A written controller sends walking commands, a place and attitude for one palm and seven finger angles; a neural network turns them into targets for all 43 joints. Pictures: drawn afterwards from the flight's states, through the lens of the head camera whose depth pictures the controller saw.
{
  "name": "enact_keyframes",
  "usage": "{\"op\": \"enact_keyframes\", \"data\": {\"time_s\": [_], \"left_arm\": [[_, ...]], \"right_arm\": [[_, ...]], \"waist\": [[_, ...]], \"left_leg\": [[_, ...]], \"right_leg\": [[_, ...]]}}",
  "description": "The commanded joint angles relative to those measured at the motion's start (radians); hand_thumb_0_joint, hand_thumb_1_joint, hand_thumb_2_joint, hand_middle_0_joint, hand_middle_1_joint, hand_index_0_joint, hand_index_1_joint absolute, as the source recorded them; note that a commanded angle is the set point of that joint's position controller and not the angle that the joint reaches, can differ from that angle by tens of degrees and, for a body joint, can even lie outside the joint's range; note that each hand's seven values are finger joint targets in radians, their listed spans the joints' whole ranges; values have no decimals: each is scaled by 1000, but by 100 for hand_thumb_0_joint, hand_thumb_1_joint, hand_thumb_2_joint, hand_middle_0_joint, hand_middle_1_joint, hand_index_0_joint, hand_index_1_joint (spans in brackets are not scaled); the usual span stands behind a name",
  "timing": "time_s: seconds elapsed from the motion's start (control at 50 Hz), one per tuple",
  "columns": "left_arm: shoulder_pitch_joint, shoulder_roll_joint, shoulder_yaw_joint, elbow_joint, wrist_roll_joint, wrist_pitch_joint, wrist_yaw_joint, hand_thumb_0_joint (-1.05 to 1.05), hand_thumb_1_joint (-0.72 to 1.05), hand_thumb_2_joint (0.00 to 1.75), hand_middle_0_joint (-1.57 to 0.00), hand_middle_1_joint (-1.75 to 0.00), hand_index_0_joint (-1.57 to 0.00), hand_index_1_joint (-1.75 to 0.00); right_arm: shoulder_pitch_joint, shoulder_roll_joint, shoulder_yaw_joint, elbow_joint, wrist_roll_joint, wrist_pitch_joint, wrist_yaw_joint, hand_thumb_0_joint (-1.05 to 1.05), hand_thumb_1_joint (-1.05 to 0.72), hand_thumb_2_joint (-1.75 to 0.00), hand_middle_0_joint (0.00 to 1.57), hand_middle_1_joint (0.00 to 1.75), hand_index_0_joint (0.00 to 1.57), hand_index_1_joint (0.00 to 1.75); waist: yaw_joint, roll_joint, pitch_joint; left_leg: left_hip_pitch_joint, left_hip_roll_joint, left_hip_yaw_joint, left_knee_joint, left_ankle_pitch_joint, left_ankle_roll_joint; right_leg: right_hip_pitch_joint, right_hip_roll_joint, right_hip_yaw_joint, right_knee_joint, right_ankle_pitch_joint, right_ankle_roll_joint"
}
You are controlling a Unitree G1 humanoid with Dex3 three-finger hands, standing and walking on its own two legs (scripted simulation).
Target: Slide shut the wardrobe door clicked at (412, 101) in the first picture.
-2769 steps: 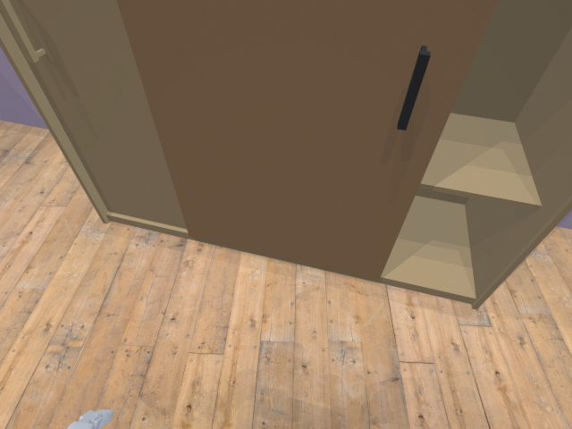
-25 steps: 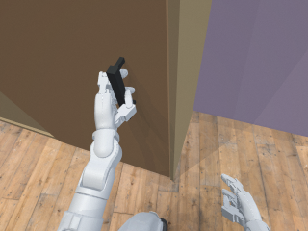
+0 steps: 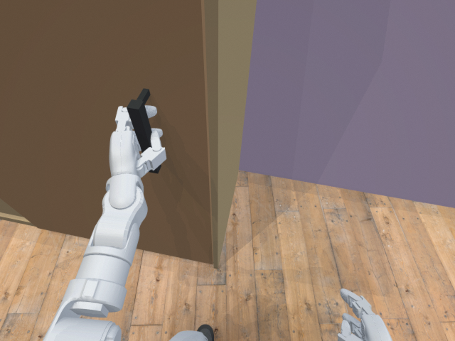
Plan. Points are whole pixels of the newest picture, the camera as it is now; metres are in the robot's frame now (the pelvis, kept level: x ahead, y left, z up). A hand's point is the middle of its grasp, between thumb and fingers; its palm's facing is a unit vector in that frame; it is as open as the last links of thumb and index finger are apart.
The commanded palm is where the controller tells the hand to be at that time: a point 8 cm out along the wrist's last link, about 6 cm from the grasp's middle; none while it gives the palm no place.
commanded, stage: step sideways, sliding the door along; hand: left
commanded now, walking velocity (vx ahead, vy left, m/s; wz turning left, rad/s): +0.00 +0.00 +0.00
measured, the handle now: (150, 134) +0.43 +0.23 +0.08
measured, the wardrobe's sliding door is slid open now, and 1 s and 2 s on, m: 0.00 0.00 0.00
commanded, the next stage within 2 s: none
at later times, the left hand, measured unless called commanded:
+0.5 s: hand (163, 150) +0.38 +0.19 +0.10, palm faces +0.42 -0.90 -0.10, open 6.7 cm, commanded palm +0.35 +0.10 +0.09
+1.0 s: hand (162, 152) +0.38 +0.19 +0.10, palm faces +0.36 -0.93 -0.10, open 6.7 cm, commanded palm +0.34 +0.09 +0.09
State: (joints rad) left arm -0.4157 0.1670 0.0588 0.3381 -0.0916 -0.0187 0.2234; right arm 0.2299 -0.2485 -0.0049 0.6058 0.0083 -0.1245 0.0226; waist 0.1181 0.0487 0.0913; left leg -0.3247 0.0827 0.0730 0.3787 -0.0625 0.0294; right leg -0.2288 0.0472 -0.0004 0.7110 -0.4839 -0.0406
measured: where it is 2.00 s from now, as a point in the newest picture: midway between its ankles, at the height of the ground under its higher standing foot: outside the picture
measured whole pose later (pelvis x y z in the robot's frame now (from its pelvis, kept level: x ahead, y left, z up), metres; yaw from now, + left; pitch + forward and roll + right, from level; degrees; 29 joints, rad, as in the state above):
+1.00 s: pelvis +0.01 +0.01 -0.02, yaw +5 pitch +2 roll -1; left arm -0.48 0.10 -0.08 0.30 -0.10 -0.03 0.27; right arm 0.16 -0.25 0.02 0.61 0.03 -0.19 0.07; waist 0.20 0.09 0.12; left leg -0.46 -0.02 0.05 0.60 -0.17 0.06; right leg -0.27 -0.04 0.05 0.73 -0.40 -0.04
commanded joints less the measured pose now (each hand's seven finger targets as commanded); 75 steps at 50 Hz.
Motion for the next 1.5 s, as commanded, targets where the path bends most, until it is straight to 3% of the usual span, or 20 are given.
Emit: {"op": "enact_keyframes", "data": {"time_s": [0.0,0.04,0.1,0.12,0.14,0.16,0.22,0.26,0.38,0.5,0.62,0.74,0.8,0.98,1.14,1.2,1.34,1.36,1.38,1.48], "left_arm": [[-457,-240,-436,-338,51,-116,-163,0,90,90,-45,-140,-45,-140],[-462,-236,-433,-308,49,-113,-167,0,90,90,-45,-140,-45,-140],[-462,-201,-415,-306,42,-109,-164,0,90,90,-45,-140,-45,-140],[-468,-207,-416,-324,40,-111,-161,0,90,90,-45,-140,-45,-140],[-478,-213,-415,-295,43,-111,-158,0,90,90,-45,-140,-45,-140],[-484,-224,-423,-293,43,-114,-155,0,90,90,-45,-140,-45,-140],[-449,-259,-460,-290,41,-122,-146,0,90,90,-45,-140,-45,-140],[-430,-273,-483,-324,46,-131,-148,0,90,90,-45,-140,-45,-140],[-415,-296,-522,-375,60,-135,-148,0,90,90,-45,-140,-45,-140],[-436,-339,-577,-426,60,-134,-145,0,90,90,-45,-140,-45,-140],[-459,-411,-647,-427,64,-140,-154,0,90,90,-45,-140,-45,-140],[-479,-461,-704,-448,66,-150,-164,0,90,90,-45,-140,-45,-140],[-486,-466,-715,-439,63,-147,-166,0,90,90,-45,-140,-45,-140],[-488,-483,-734,-472,69,-160,-181,0,90,90,-45,-140,-45,-140],[-496,-487,-737,-454,63,-154,-185,0,90,90,-45,-140,-45,-140],[-505,-488,-736,-433,67,-157,-189,0,90,90,-45,-140,-45,-140],[-528,-517,-748,-389,57,-165,-191,0,90,90,-45,-140,-45,-140],[-494,-115,-343,-286,60,-172,-154,0,90,90,-45,-140,-45,-140],[-436,-208,-427,-293,52,-165,-166,0,90,90,-45,-140,-45,-140],[-435,-243,-450,-304,41,-153,-184,0,90,90,-45,-140,-45,-140]], "right_arm": [[-48,-126,-46,-128,9,-63,-14,0,-90,-90,20,30,20,30],[-66,-111,-39,-125,15,-69,-19,0,-90,-90,20,30,20,30],[-71,-97,-35,-100,11,-74,-36,0,-90,-90,20,30,20,30],[-83,-94,-33,-104,9,-76,-41,0,-90,-90,20,30,20,30],[-75,-96,-37,-90,23,-79,-48,0,-90,-90,20,30,20,30],[-74,-100,-35,-83,28,-84,-53,0,-90,-90,20,30,20,30],[-69,-118,-34,-66,30,-98,-56,0,-90,-90,20,30,20,30],[-65,-113,-29,-66,28,-109,-47,0,-90,-90,20,30,20,30],[-55,-105,-24,-67,37,-119,-34,0,-90,-90,20,30,20,30],[-65,-117,-27,-84,38,-125,-16,0,-90,-90,20,30,20,30],[-89,-106,-26,-106,38,-128,2,0,-90,-90,20,30,20,30],[-89,-103,-23,-123,38,-129,21,0,-90,-90,20,30,20,30],[-87,-109,-23,-126,36,-123,31,0,-90,-90,20,30,20,30],[-78,-99,-15,-142,26,-112,43,0,-90,-90,20,30,20,30],[-93,-91,-8,-142,19,-99,51,0,-90,-90,20,30,20,30],[-95,-99,-10,-139,20,-94,47,0,-90,-90,20,30,20,30],[-92,-95,-12,-130,12,-91,40,0,-90,-90,20,30,20,30],[-34,-130,-44,-52,1,-71,4,0,-90,-90,20,30,20,30],[-29,-125,-34,-73,-2,-55,0,0,-90,-90,20,30,20,30],[-49,-124,-36,-92,-3,-37,1,0,-90,-90,20,30,20,30]], "waist": [[-152,176,-454],[-149,156,-446],[-162,34,-423],[-162,50,-428],[-156,-31,-417],[-155,-38,-423],[-150,85,-425],[-142,116,-441],[-142,23,-487],[-141,88,-509],[-136,47,-497],[-136,43,-536],[-138,51,-528],[-145,31,-558],[-143,32,-546],[-146,-19,-540],[-144,21,-542],[-144,11,-541],[-136,-10,-531],[-135,20,-496]], "left_leg": [[384,201,-122,-84,-85,-2],[316,172,-86,-35,-129,-22],[332,71,-28,94,-147,-74],[348,67,-38,89,-126,-74],[357,80,-69,111,-78,-41],[367,98,-84,116,-13,-22],[336,150,-144,82,93,22],[353,154,-147,92,147,35],[384,135,-113,187,381,38],[418,152,-157,169,425,64],[389,147,-154,144,245,65],[443,160,-175,153,355,84],[428,162,-189,114,285,84],[462,169,-175,124,371,75],[388,171,-183,103,267,68],[374,155,-177,99,217,47],[353,161,-192,46,144,38],[407,173,-205,-15,119,8],[394,184,-230,-23,135,-13],[359,232,-209,-61,149,-15]], "right_leg": [[-10,7,-37,-135,37,-14],[53,-21,-20,-265,130,-28],[-65,-138,105,-345,188,-66],[-115,-135,89,-312,208,-48],[-131,-105,74,-285,259,-19],[-126,-96,64,-263,316,-1],[-92,-63,29,-151,309,20],[-86,-56,21,-140,288,19],[-39,-91,51,-138,505,29],[-79,-68,29,-53,297,24],[-91,-60,39,-60,277,9],[-132,-56,36,1,202,10],[-149,-55,29,41,107,5],[-148,-61,30,49,97,10],[-96,-70,42,19,98,3],[-78,-59,29,0,137,-3],[-102,-55,21,67,56,-10],[-121,-51,30,89,60,8],[-118,-45,21,83,44,9],[-66,-34,36,23,36,-8]]}}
